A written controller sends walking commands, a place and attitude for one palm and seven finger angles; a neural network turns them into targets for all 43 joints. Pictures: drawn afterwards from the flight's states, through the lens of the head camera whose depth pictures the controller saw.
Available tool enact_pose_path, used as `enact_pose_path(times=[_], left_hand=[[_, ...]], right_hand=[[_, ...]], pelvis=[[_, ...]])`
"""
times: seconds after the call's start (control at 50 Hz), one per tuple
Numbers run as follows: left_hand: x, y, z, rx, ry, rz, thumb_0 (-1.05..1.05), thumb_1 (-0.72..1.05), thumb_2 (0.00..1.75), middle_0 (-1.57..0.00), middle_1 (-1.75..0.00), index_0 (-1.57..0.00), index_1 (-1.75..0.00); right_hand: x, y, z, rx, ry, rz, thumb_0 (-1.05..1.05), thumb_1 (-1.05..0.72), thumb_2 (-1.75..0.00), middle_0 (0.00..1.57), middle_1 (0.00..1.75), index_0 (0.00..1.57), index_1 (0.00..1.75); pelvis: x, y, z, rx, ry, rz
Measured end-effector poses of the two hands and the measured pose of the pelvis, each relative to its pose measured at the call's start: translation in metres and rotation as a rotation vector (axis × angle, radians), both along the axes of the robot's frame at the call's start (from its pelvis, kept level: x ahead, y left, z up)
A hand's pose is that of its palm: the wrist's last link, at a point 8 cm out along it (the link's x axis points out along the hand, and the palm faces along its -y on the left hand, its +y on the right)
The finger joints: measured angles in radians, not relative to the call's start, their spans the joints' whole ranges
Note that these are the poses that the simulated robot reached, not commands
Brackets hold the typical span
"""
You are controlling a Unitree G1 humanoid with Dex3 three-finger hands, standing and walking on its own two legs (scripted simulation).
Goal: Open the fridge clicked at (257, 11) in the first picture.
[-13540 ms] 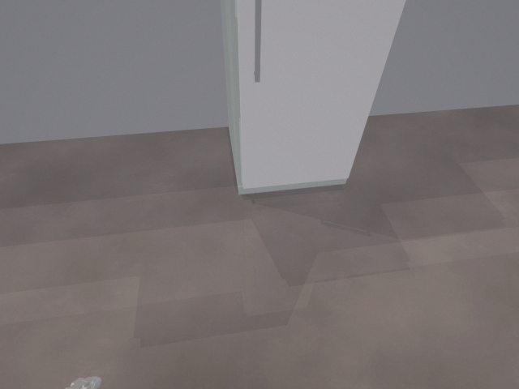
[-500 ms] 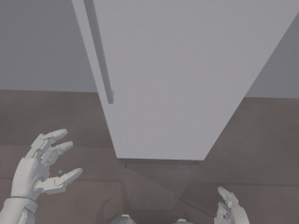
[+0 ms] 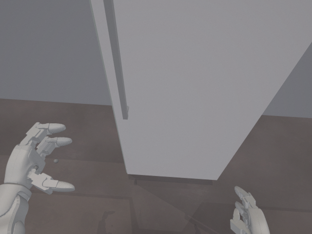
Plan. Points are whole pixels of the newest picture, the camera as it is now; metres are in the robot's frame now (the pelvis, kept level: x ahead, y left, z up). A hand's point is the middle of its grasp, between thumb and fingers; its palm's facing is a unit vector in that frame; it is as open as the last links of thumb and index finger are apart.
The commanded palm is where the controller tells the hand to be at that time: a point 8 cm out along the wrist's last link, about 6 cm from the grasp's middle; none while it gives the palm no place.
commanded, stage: raise the hand to about handle height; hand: left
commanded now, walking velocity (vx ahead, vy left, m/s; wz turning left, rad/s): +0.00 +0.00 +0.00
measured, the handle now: (118, 57) +0.52 +0.16 +0.19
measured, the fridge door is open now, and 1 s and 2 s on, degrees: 0 0 0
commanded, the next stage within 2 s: move the hooked fingers beside the handle in 0.82 s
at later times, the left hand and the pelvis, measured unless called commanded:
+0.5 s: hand (46, 137) +0.28 +0.27 +0.13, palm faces +0.07 -1.00 -0.03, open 14.0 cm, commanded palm +0.24 +0.31 +0.13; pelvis +0.00 -0.01 +0.01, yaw -1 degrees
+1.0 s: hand (50, 142) +0.27 +0.26 +0.13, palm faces +0.09 -1.00 -0.03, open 14.0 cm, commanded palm +0.25 +0.30 +0.13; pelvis -0.01 -0.02 +0.02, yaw +0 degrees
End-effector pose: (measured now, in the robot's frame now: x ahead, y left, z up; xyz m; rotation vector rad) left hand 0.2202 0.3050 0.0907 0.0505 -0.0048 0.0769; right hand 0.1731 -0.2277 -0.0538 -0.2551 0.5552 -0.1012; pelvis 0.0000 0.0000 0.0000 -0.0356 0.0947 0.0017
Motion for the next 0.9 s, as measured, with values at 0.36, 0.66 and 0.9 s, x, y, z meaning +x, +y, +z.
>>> enact_pose_path(times=[0.36, 0.66, 0.9], left_hand=[[0.029, 0.023, 0.043, -0.002, -0.031, 0.007, -0.01, -0.5, 0.3, -0.3, -1.2, -0.3, -1.2], [0.025, 0.01, 0.037, -0.013, -0.013, 0.01, -0.01, -0.5, 0.3, -0.3, -1.2, -0.3, -1.2], [0.021, 0.007, 0.042, -0.009, -0.011, 0.008, -0.01, -0.5, 0.3, -0.3, -1.2, -0.3, -1.2]], right_hand=[[-0.013, -0.008, 0.001, 0.0, 0.047, -0.028, 0.01, -0.9, -0.9, 0.21, 0.3, 0.21, 0.3], [-0.022, -0.021, 0.004, -0.003, 0.045, -0.049, 0.01, -0.9, -0.9, 0.21, 0.3, 0.2, 0.3], [-0.02, -0.02, 0.003, 0.018, 0.032, -0.038, 0.01, -0.9, -0.9, 0.21, 0.3, 0.21, 0.3]], pelvis=[[0.002, -0.003, 0.013, 0.009, -0.046, -0.002], [-0.002, -0.009, 0.015, 0.017, -0.058, -0.011], [-0.005, -0.014, 0.016, 0.021, -0.065, -0.008]])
